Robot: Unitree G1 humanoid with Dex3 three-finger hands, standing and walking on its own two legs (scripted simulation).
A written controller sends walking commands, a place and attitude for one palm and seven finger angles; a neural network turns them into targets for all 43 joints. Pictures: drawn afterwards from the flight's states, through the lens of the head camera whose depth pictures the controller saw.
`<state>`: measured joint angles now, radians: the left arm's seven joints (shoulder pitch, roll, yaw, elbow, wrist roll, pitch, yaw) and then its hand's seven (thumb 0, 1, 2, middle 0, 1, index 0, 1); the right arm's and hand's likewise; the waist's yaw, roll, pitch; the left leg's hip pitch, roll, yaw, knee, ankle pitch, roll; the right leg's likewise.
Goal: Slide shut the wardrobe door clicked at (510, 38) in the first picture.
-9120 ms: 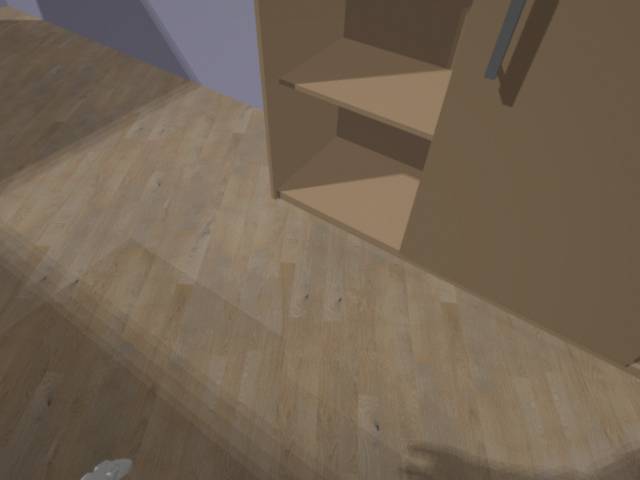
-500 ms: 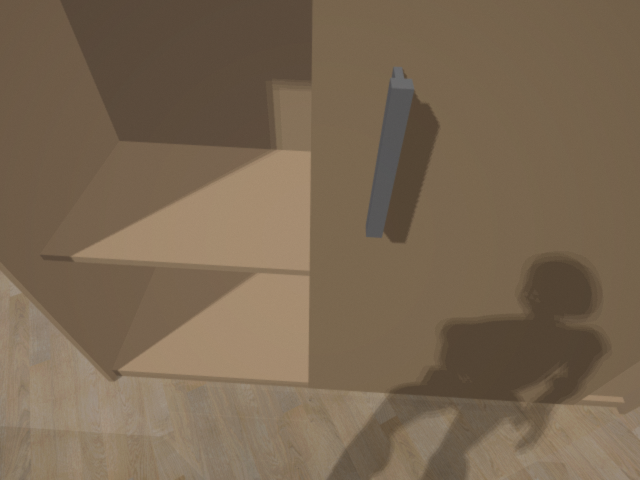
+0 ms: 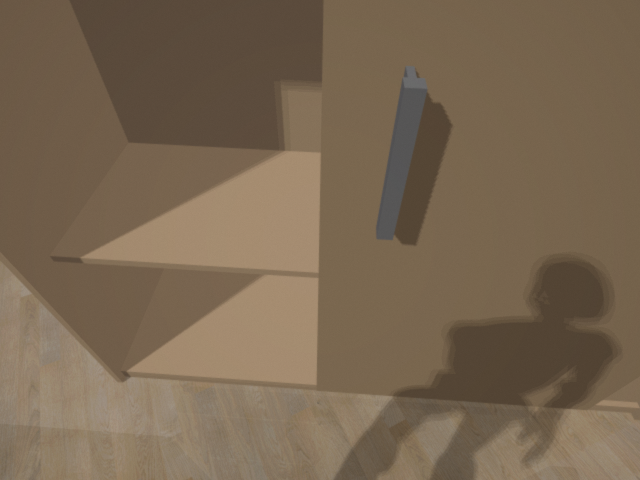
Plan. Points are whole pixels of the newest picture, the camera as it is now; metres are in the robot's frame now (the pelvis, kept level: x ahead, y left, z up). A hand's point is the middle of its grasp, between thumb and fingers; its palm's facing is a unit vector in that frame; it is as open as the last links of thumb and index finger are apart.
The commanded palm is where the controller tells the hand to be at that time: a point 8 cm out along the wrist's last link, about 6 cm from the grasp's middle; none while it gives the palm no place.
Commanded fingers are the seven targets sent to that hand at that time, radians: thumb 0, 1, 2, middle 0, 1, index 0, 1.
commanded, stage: shuffle to correct the standing spot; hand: right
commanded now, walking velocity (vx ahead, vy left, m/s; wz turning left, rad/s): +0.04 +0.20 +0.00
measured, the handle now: (395, 162) +0.47 -0.06 +0.17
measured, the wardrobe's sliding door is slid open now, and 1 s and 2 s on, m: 0.62 0.62 0.62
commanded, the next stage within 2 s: come to a stop and stand still in 0.36 s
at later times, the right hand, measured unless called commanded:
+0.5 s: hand out of the picture +0.05 -0.11 -0.18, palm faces +0.05 +0.98 -0.19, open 7.3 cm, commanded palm none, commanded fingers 0.00 -0.90 -0.90 0.20 0.30 0.20 0.30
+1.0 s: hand out of the picture +0.08 -0.06 -0.17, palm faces +0.08 +0.97 -0.24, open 7.4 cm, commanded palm none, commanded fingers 0.00 -0.90 -0.90 0.20 0.30 0.20 0.30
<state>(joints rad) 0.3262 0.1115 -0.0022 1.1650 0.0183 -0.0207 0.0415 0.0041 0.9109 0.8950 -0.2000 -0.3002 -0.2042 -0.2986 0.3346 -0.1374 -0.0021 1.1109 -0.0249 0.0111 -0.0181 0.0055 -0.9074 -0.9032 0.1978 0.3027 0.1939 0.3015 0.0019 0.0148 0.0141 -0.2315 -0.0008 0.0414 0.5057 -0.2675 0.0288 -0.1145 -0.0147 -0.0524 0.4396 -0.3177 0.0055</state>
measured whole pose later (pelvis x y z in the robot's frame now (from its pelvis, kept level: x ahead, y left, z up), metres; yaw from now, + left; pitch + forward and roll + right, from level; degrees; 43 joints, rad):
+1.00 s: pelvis +0.05 +0.12 +0.00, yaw -3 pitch -1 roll -1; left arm 0.17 0.16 0.02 1.03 0.01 0.03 0.03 0.00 0.92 0.90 -0.20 -0.30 -0.20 -0.30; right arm 0.22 -0.18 -0.01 1.03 -0.02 0.01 -0.04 0.01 -0.91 -0.90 0.20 0.30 0.20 0.30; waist -0.02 0.01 0.06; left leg -0.19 -0.01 0.08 0.50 -0.30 0.06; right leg -0.18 -0.01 -0.07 0.45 -0.25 0.01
